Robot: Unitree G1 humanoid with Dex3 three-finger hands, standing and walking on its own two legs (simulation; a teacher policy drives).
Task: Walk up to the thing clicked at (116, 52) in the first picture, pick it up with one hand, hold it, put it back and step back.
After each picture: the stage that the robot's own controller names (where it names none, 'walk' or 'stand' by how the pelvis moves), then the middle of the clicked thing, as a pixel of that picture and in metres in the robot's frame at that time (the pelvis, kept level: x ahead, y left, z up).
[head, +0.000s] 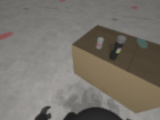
stand; (116, 49) +0.66 -0.23 +0.02
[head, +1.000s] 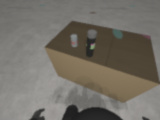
walk; (90, 45) +0.61 +0.05 +0.05
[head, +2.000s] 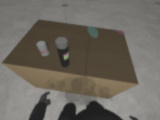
stand; (63, 54) +0.43 +0.21 +0.05
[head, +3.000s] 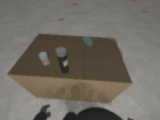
stand; (63, 61) +0.44 +0.23 +0.02
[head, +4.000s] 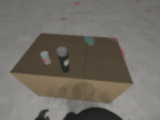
stand; (64, 61) +0.45 +0.22 +0.01
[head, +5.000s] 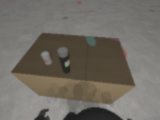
stand; (65, 61) +0.44 +0.22 +0.01
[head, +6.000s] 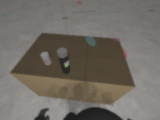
stand; (64, 62) +0.43 +0.22 +0.01
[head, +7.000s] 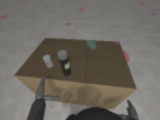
rise first; (65, 64) +0.43 +0.23 +0.02
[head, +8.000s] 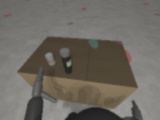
go down; (66, 62) +0.45 +0.22 +0.02
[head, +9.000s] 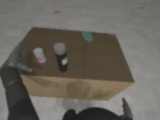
go down; (61, 59) +0.43 +0.21 +0.05
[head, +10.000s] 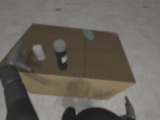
close in; (61, 57) +0.43 +0.21 +0.06
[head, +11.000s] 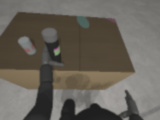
close; (53, 49) +0.45 +0.22 +0.10
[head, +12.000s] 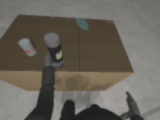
lift; (55, 53) +0.43 +0.21 +0.09
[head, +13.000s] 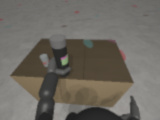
lift; (61, 58) +0.32 +0.17 +0.22
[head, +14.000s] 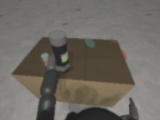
hold; (61, 55) +0.32 +0.18 +0.23
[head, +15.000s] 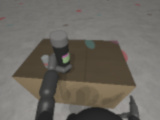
hold; (62, 55) +0.31 +0.16 +0.24
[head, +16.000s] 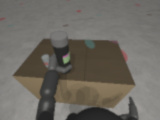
hold; (62, 56) +0.31 +0.16 +0.24
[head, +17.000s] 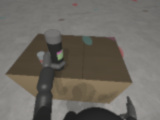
crouch; (56, 53) +0.35 +0.21 +0.20
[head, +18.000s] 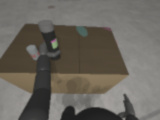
lower; (51, 43) +0.47 +0.24 +0.15
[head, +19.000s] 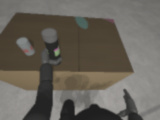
lower; (53, 50) +0.44 +0.22 +0.10
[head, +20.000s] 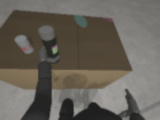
lower; (51, 48) +0.45 +0.23 +0.10
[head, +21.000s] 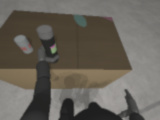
lower; (50, 47) +0.46 +0.23 +0.10
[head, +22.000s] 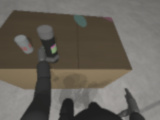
loosen; (50, 47) +0.46 +0.23 +0.10
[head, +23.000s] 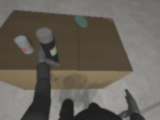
withdraw; (50, 49) +0.44 +0.23 +0.10
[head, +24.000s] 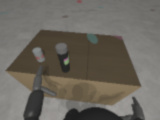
sink last; (63, 59) +0.42 +0.22 +0.07
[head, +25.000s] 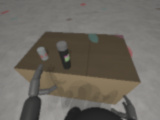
stand; (64, 56) +0.46 +0.24 +0.07
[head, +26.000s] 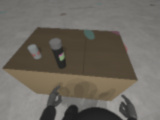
stand; (59, 55) +0.44 +0.25 +0.08
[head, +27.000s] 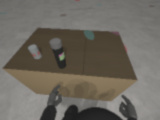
stand; (59, 55) +0.44 +0.25 +0.08
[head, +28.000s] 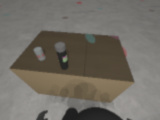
stand; (62, 57) +0.46 +0.24 +0.04
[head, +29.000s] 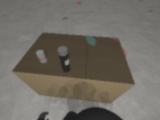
stand; (64, 60) +0.45 +0.22 +0.01
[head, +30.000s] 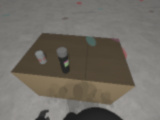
stand; (64, 62) +0.44 +0.22 +0.01
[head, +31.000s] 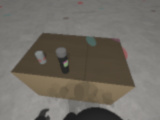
walk; (63, 62) +0.43 +0.23 +0.01
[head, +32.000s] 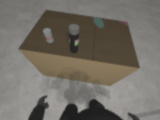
walk; (74, 40) +0.57 +0.16 +0.02
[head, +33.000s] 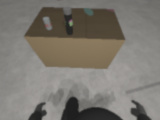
walk; (68, 22) +0.82 +0.27 +0.05
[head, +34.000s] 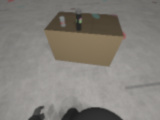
stand; (78, 20) +1.08 +0.23 +0.04
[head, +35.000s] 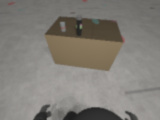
stand; (79, 26) +1.05 +0.20 +0.02
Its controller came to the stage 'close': yes
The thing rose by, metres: 0.25
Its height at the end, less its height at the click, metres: +0.00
